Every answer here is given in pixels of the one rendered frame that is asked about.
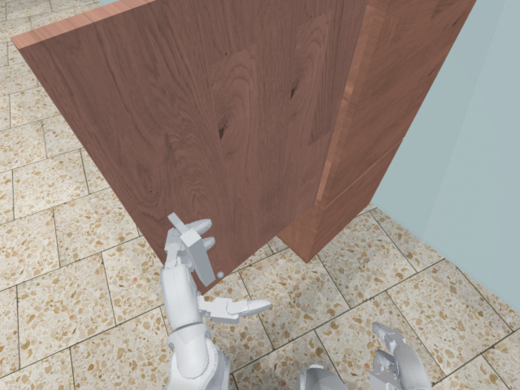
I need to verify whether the handle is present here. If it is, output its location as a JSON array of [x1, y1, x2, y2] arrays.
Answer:
[[167, 212, 216, 287]]

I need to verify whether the left robot hand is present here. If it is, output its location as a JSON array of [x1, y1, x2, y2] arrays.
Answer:
[[160, 219, 271, 331]]

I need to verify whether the right robot hand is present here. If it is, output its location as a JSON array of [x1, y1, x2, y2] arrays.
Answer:
[[369, 322, 432, 390]]

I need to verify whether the left robot forearm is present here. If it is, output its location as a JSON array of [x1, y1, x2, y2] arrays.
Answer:
[[162, 322, 221, 390]]

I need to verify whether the robot right thigh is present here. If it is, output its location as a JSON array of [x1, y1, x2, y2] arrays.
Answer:
[[297, 368, 348, 390]]

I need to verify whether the robot thigh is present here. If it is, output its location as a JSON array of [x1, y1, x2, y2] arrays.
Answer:
[[211, 351, 231, 390], [297, 368, 348, 390]]

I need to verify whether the robot left thigh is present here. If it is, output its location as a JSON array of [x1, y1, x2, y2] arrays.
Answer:
[[211, 351, 231, 390]]

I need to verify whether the cupboard door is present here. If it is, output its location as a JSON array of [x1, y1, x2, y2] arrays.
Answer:
[[10, 0, 368, 296]]

